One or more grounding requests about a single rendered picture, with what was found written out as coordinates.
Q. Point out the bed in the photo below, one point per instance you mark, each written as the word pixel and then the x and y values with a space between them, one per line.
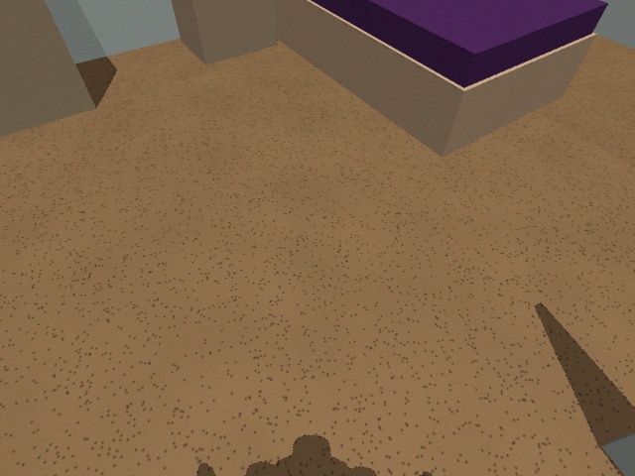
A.
pixel 448 72

